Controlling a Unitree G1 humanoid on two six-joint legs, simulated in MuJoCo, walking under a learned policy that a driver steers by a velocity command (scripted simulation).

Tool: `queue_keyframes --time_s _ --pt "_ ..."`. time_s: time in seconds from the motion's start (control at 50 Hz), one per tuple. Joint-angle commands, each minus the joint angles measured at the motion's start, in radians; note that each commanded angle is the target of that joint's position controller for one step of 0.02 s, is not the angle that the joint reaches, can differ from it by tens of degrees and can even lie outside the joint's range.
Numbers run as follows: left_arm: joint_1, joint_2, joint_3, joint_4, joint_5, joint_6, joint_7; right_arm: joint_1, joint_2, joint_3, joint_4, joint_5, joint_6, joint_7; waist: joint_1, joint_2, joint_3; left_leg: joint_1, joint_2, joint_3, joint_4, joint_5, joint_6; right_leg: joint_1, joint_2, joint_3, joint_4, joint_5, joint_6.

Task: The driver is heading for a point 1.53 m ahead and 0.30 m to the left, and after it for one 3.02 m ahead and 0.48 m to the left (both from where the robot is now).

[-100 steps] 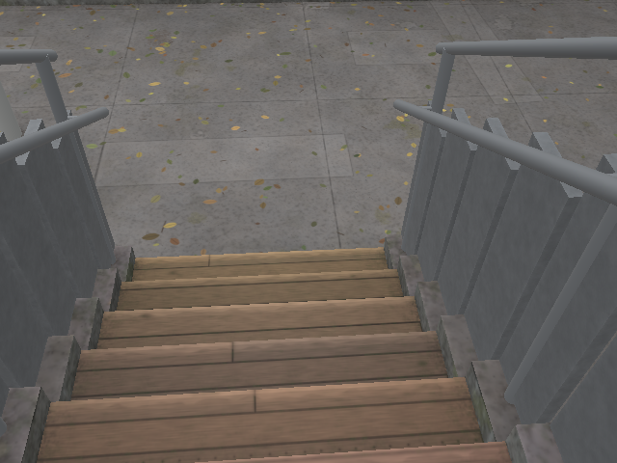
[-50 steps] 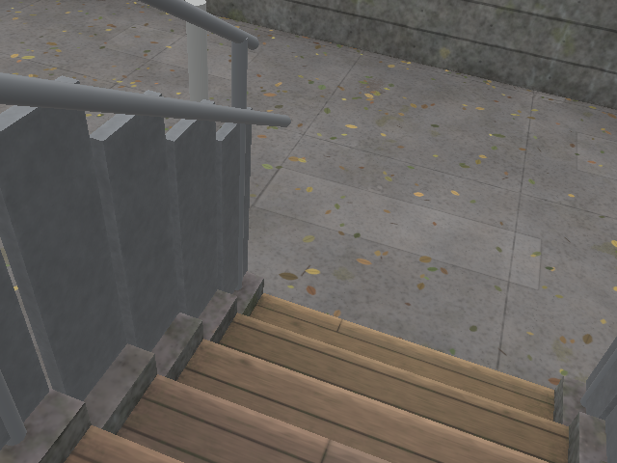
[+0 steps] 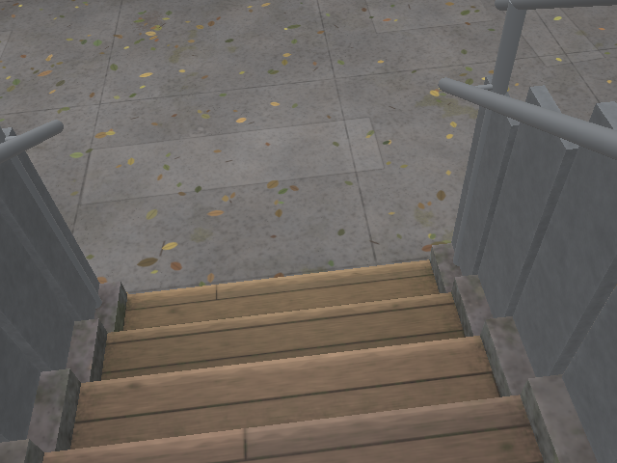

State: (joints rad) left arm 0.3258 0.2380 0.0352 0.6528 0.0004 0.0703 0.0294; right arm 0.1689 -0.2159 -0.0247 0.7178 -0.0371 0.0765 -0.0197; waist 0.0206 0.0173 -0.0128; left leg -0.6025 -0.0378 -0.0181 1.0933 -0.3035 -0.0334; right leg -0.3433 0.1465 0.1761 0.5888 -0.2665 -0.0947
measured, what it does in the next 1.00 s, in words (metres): goes down: left foot, then right foot 0.16 m lower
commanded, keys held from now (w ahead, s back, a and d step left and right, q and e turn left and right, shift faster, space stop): no key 0.14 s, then w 0.46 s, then w+q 0.40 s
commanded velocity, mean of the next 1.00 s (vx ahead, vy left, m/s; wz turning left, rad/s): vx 0.31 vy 0.00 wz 0.05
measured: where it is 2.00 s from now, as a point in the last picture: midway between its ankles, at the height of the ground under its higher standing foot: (373, 415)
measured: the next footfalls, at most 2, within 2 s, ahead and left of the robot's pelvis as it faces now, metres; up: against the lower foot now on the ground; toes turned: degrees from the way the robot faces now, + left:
left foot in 0.16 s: +0.03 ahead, +0.10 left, +0.00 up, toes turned -4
right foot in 0.78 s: +0.32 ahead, -0.23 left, -0.16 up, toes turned -1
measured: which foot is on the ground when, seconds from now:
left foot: up 0.00-0.14, down 0.16-0.80, up 0.82-1.00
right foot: down 0.00-0.18, up 0.20-0.76, down 0.78-1.00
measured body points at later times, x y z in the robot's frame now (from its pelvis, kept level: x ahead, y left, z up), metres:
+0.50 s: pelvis +0.07 +0.00 +0.00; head +0.08 +0.00 +0.45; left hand +0.23 +0.25 -0.11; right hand +0.00 -0.26 -0.13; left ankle -0.01 +0.10 -0.73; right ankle +0.10 -0.13 -0.69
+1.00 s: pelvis +0.31 -0.15 -0.18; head +0.31 -0.19 +0.27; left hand +0.25 +0.09 -0.31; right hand +0.35 -0.42 -0.34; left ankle +0.34 +0.00 -0.78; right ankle +0.28 -0.23 -0.89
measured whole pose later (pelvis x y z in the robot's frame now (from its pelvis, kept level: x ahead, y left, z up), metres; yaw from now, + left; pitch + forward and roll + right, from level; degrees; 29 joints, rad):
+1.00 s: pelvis +0.31 -0.15 -0.18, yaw +6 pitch -2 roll +1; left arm 0.45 0.16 0.04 1.02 0.01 -0.07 0.00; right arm 0.31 -0.27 -0.08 0.95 -0.04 0.02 -0.01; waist -0.04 0.07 0.03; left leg -0.72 0.01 -0.06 1.42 -0.16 0.09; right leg -0.23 0.00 -0.12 0.71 -0.45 -0.06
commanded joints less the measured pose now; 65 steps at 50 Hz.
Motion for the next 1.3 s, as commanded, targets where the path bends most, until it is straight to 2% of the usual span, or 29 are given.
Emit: queue_keyframes --time_s 0.02,0.08,0.14,0.16,0.18,0.22,0.28,0.38,0.56,0.58,0.64,0.68,0.72,0.78,0.8,0.82,0.84,0.86,0.88,0.9,0.92,0.94,0.96,1.02,1.08,1.1,1.2,1.26,1.3 --pt "0.014 0.129 0.03 -0.065 0.011 -0.007 -0.006 -0.034 -0.055 -0.006 -0.069 0.016 -0.025 0.005 0.012 -0.165 -0.076 0.064 -0.013 0.018 -0.095 -0.062 0.026 0.113 -0.263 0.269 -0.139 0.433 -0.159" --pt "0.032 0.13 0.024 -0.04 0.024 0.006 -0.009 -0.035 -0.049 -0.003 -0.075 0.043 -0.029 0.007 0.032 -0.154 -0.039 0.175 -0.026 -0.018 -0.345 -0.209 0.051 0.118 -0.277 0.323 -0.191 0.366 -0.165" --pt "-0.021 0.098 0.005 -0.036 0.005 -0.004 -0.011 0.094 -0.025 0.002 -0.028 0.041 -0.031 -0.008 -0.038 -0.073 -0.046 0.491 0.011 -0.022 -0.692 0.049 0.083 -0.007 -0.237 0.309 -0.186 0.291 -0.092" --pt "0.022 0.055 -0.007 -0.019 -0.002 -0.015 -0.014 0.126 -0.05 -0.001 -0.016 0.021 -0.039 -0.011 -0.029 0.001 -0.071 0.634 0.093 -0.105 -0.762 0.06 0.094 -0.079 -0.196 0.271 -0.145 0.08 -0.042" --pt "0.067 0.017 -0.015 -0.019 -0.025 -0.026 -0.03 0.121 -0.11 -0.008 -0.017 0.007 -0.044 -0.01 0.0 0.195 -0.062 0.691 0.255 -0.334 -0.778 0.004 0.158 -0.2 -0.091 0.129 -0.077 -0.145 0.002" --pt "-0.071 0.09 0.003 -0.016 0.013 -0.026 -0.03 0.151 -0.067 0.004 0.029 0.024 -0.052 0.012 -0.061 0.139 0.054 0.528 0.278 -0.403 -0.887 -0.317 0.228 -0.169 -0.063 -0.008 -0.037 -0.164 0.005" --pt "-0.133 0.102 0.012 -0.003 0.03 -0.038 -0.047 0.23 -0.137 -0.025 0.068 0.03 -0.062 0.012 -0.088 0.128 0.14 0.517 0.255 -0.388 -0.922 -0.337 0.245 -0.245 -0.062 -0.108 0.129 -0.14 0.026" --pt "-0.159 0.061 0.006 0.064 0.029 -0.052 -0.05 0.292 -0.135 -0.043 0.114 0.03 -0.096 0.021 -0.088 0.103 0.1 0.572 0.24 -0.317 -0.885 -0.031 0.264 -0.252 -0.134 -0.126 0.257 0.009 0.059" --pt "-0.258 0.133 0.038 0.114 0.045 -0.069 -0.042 0.333 -0.207 -0.056 0.127 -0.009 -0.123 0.014 -0.069 0.052 0.136 0.495 0.249 -0.241 -0.676 0.314 0.268 -0.253 -0.188 -0.19 0.3 0.06 0.054" --pt "-0.305 0.118 0.038 0.105 0.045 -0.076 -0.041 0.393 -0.197 -0.054 0.174 -0.008 -0.135 0.001 -0.088 0.092 0.151 0.641 0.276 -0.298 -0.606 0.286 0.254 -0.393 -0.263 -0.025 0.268 0.261 0.057" --pt "-0.47 0.125 0.048 0.065 0.04 -0.111 -0.053 0.478 -0.186 -0.059 0.19 -0.009 -0.157 -0.004 -0.185 0.059 0.129 0.793 0.255 -0.37 -0.465 0.095 0.308 -0.632 -0.26 -0.031 0.12 0.365 0.077" --pt "-0.43 0.054 0.02 0.081 0.015 -0.127 -0.08 0.361 -0.128 -0.045 0.145 -0.004 -0.152 0.004 -0.162 -0.056 0.12 0.439 0.162 -0.215 -0.42 -0.02 0.228 -0.216 -0.262 -0.067 -0.18 0.664 0.077" --pt "-0.389 0.053 0.029 0.111 -0.008 -0.113 -0.09 0.388 -0.139 -0.036 0.173 0.003 -0.156 0.002 -0.161 -0.039 0.156 0.296 0.133 -0.229 -0.398 -0.07 0.213 0.037 -0.195 -0.154 -0.209 0.696 0.105" --pt "0.127 0.134 0.071 0.273 0.038 -0.099 -0.044 0.425 -0.19 -0.044 0.247 0.005 -0.122 -0.018 0.079 -0.053 -0.014 0.203 0.034 -0.139 0.19 0.016 0.18 0.521 -0.241 -0.171 -0.252 0.681 0.109" --pt "0.214 0.176 0.07 0.292 0.062 -0.102 -0.043 0.424 -0.14 -0.054 0.274 0.004 -0.111 -0.013 0.128 -0.111 -0.078 0.019 -0.055 -0.144 0.56 -0.481 0.169 0.68 -0.312 -0.072 -0.142 0.519 0.101" --pt "0.324 0.232 0.068 0.308 0.076 -0.114 -0.054 0.524 -0.068 -0.046 0.256 0.044 -0.118 -0.014 0.067 -0.277 -0.185 -0.23 -0.051 -0.159 0.916 -0.641 0.154 0.871 -0.446 -0.048 0.24 0.929 0.116" --pt "0.329 0.223 0.067 0.308 0.013 -0.12 -0.065 0.56 -0.065 -0.036 0.243 0.029 -0.119 -0.032 0.024 -0.327 -0.203 -0.326 0.033 -0.122 0.93 -0.528 0.151 0.779 -0.523 0.065 0.17 0.857 0.177" --pt "0.271 0.277 0.083 0.303 0.004 -0.117 -0.057 0.469 -0.068 -0.033 0.177 0.024 -0.112 -0.045 0.008 -0.353 -0.171 -0.431 0.015 -0.035 0.903 -0.35 0.135 0.649 -0.621 0.312 -0.14 0.162 0.054" --pt "0.153 0.202 0.067 0.28 0.0 -0.121 -0.04 0.271 -0.102 -0.034 0.151 -0.021 -0.088 -0.04 0.028 -0.252 -0.02 -0.437 0.06 -0.021 0.845 -0.215 0.159 0.442 -0.581 0.324 -0.306 -0.287 0.013" --pt "0.109 0.158 0.048 0.27 0.001 -0.128 -0.035 0.208 -0.109 -0.04 0.134 -0.041 -0.073 -0.03 0.016 -0.256 0.056 -0.405 0.087 -0.066 0.8 -0.128 0.165 0.29 -0.62 0.364 -0.293 -0.205 -0.06" --pt "0.007 0.068 0.015 0.259 0.025 -0.142 -0.04 0.186 -0.129 -0.054 0.154 -0.004 -0.065 -0.015 -0.046 -0.086 0.178 -0.271 0.115 -0.173 0.532 0.068 0.163 0.034 -0.55 0.194 -0.239 -0.03 -0.054" --pt "-0.009 0.085 0.025 0.266 0.025 -0.157 -0.032 0.263 -0.107 -0.059 0.215 0.017 -0.051 -0.005 -0.105 -0.139 0.206 -0.187 0.113 -0.16 0.419 0.115 0.154 -0.076 -0.486 0.113 -0.209 0.09 -0.016" --pt "-0.042 0.058 0.024 0.263 0.011 -0.173 -0.024 0.25 -0.084 -0.058 0.226 0.028 -0.05 0.019 -0.135 -0.103 0.208 -0.093 0.103 -0.134 0.224 0.272 0.113 -0.185 -0.414 -0.019 -0.235 0.003 0.025" --pt "0.144 0.069 0.023 0.322 0.013 -0.182 -0.018 0.219 -0.044 -0.057 0.255 -0.025 -0.038 0.03 -0.094 -0.205 0.1 -0.188 0.054 -0.088 0.229 0.3 0.122 0.039 -0.427 -0.046 -0.107 0.457 -0.027" --pt "0.275 -0.019 -0.009 0.374 0.026 -0.17 -0.017 0.059 -0.028 -0.056 0.189 -0.023 -0.055 0.048 -0.057 -0.09 0.103 -0.385 0.064 -0.12 0.088 0.511 0.168 0.237 -0.423 -0.069 -0.032 0.433 0.061" --pt "0.283 -0.011 -0.016 0.364 0.002 -0.175 -0.014 -0.008 -0.042 -0.053 0.155 -0.035 -0.055 0.053 -0.042 -0.048 0.132 -0.391 0.052 -0.123 0.028 0.543 0.159 0.236 -0.429 -0.056 -0.067 0.421 0.055" --pt "0.239 -0.003 -0.026 0.363 -0.017 -0.179 -0.002 -0.152 0.015 -0.017 0.093 -0.013 -0.091 0.099 -0.018 -0.035 0.229 0.145 -0.026 0.048 -0.356 0.986 0.124 -0.106 -0.351 -0.306 -0.011 0.128 0.062" --pt "0.345 0.01 -0.02 0.415 0.034 -0.133 0.008 -0.263 0.024 0.006 0.04 -0.011 -0.115 0.096 0.078 -0.083 0.278 0.093 -0.016 0.113 -0.565 0.805 0.149 0.135 -0.334 -0.334 0.079 0.326 0.055" --pt "0.332 0.057 -0.009 0.417 0.035 -0.093 0.028 -0.153 0.0 -0.004 0.078 -0.006 -0.108 0.068 0.048 -0.098 0.241 0.149 -0.035 0.149 -0.648 0.588 0.164 0.234 -0.348 -0.337 0.348 0.622 0.033"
